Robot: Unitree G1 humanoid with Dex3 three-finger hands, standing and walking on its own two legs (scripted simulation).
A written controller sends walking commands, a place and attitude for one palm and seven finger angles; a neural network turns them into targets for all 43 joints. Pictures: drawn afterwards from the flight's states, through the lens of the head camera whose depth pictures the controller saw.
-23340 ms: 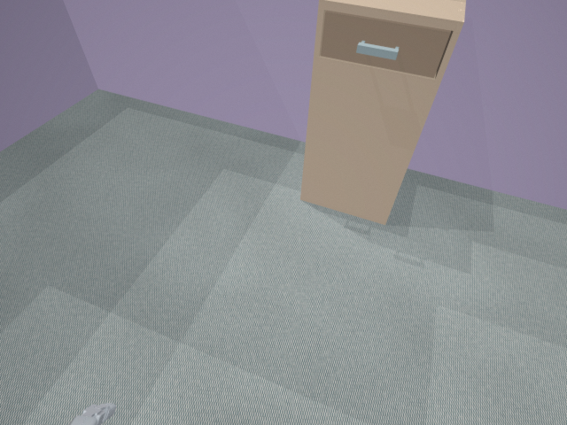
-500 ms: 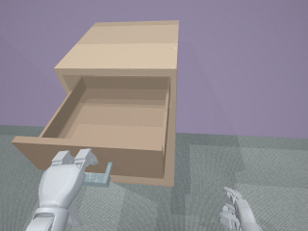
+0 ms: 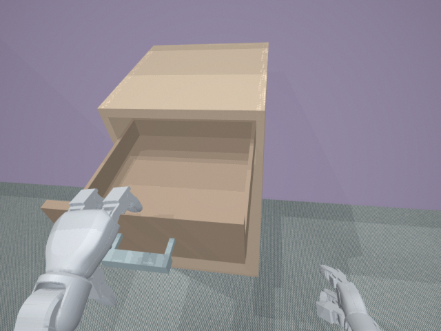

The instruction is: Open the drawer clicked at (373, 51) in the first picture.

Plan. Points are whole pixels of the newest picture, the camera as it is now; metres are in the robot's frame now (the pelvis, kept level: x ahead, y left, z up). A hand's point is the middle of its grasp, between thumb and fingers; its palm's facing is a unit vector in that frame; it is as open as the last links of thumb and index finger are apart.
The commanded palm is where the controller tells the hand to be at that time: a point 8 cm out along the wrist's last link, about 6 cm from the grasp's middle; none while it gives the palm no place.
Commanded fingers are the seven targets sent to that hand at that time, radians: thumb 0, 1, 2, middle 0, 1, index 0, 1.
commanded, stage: lift the hand off the handle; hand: left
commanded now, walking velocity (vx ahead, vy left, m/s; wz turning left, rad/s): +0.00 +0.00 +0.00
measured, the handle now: (140, 250) +0.24 +0.20 +0.03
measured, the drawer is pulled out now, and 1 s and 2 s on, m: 0.30 0.30 0.30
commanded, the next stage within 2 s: draw the hand back to the body in 0.52 s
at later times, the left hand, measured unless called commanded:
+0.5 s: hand (93, 214) +0.21 +0.22 +0.18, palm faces +0.19 -0.09 -0.98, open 13.9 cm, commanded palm +0.16 +0.21 +0.23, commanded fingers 0.00 -0.50 0.30 -0.30 -1.20 -0.30 -1.20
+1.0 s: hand (86, 231) +0.19 +0.23 +0.16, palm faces +0.12 -0.11 -0.99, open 13.9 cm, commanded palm +0.15 +0.23 +0.23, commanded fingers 0.00 -0.50 0.30 -0.30 -1.20 -0.30 -1.20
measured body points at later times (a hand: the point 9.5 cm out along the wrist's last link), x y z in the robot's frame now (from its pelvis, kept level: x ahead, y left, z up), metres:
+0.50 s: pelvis -0.01 -0.01 +0.00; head -0.03 -0.06 +0.45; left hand +0.19 +0.22 +0.23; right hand +0.24 -0.19 -0.07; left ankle +0.02 +0.12 -0.74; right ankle -0.01 -0.12 -0.74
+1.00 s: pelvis +0.00 -0.01 +0.00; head -0.02 -0.06 +0.45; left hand +0.18 +0.23 +0.22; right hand +0.24 -0.19 -0.08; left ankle +0.02 +0.12 -0.74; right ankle -0.01 -0.12 -0.74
